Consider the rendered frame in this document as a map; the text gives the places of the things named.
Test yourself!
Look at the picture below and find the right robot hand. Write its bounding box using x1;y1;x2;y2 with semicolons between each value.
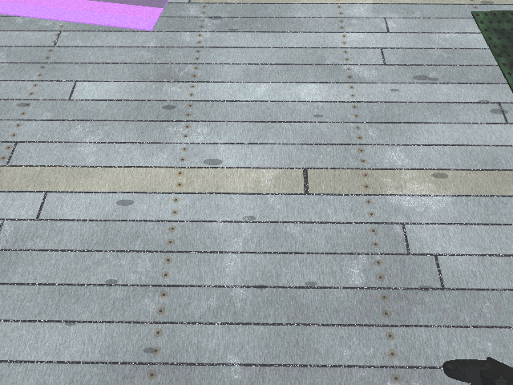
442;357;513;385

